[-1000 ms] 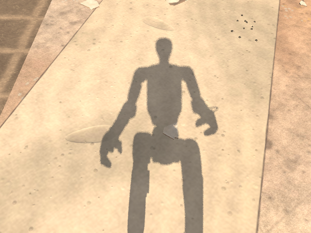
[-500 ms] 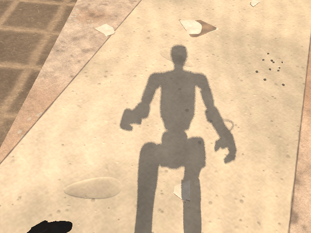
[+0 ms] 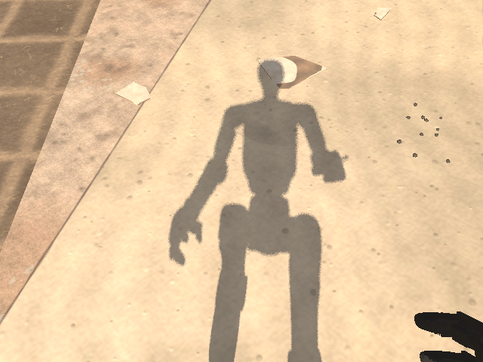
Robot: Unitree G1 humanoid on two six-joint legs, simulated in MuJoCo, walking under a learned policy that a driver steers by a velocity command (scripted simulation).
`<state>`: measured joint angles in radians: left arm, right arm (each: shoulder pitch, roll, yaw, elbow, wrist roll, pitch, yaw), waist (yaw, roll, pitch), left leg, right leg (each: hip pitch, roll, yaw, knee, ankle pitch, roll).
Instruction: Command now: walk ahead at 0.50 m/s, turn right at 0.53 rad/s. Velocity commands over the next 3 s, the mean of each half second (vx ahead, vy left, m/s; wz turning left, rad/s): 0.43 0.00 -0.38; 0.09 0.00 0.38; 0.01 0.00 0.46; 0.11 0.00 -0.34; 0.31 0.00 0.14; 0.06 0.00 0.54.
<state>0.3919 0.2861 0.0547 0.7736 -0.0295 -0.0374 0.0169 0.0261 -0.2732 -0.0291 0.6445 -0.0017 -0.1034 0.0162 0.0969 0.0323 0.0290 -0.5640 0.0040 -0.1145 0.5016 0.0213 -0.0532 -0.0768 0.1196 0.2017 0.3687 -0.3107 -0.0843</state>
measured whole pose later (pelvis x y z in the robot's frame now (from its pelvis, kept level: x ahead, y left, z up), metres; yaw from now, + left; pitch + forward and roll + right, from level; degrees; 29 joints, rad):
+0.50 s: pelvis +0.25 -0.01 -0.01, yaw -12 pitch +2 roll +2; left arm 0.05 0.27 0.03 0.63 0.01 -0.06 -0.03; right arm 0.37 -0.29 -0.06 0.86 0.03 -0.07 0.01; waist -0.11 -0.04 0.05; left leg -0.03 -0.01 0.07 0.33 -0.33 -0.01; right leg -0.52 -0.04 0.05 0.52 0.02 -0.02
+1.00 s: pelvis +0.32 -0.01 -0.01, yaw +4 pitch +1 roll -3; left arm 0.09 0.31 0.08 0.79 0.00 0.03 0.03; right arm 0.23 -0.30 -0.07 0.71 -0.02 0.04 -0.01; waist -0.01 -0.03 0.04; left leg -0.34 0.02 0.01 0.63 -0.31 0.05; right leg -0.45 -0.05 -0.06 0.89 -0.48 0.04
